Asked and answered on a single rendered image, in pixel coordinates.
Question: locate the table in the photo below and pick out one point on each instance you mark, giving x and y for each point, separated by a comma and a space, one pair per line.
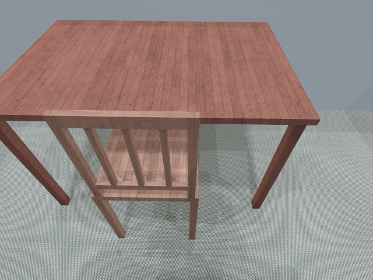
230, 72

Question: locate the chair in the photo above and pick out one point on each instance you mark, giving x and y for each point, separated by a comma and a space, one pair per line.
151, 156

